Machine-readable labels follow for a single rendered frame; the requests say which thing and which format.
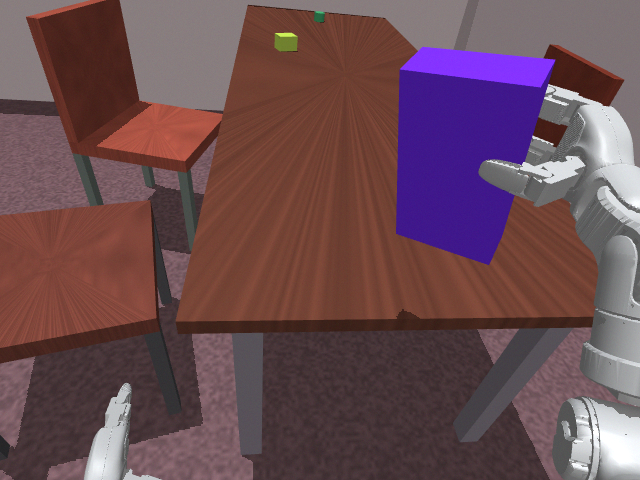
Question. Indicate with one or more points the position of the table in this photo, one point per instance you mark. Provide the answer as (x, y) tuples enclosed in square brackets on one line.
[(297, 229)]

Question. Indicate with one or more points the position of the right robot arm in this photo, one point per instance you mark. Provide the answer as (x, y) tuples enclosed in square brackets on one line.
[(597, 439)]

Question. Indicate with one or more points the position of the left robot hand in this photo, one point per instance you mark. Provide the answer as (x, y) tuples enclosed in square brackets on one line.
[(108, 455)]

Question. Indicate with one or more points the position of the right robot hand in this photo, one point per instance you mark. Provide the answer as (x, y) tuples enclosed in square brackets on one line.
[(596, 136)]

